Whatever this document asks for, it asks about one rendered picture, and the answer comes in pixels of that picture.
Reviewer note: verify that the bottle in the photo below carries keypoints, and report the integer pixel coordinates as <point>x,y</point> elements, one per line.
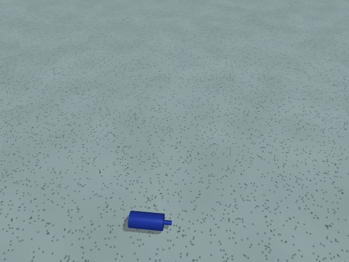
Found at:
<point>147,220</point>

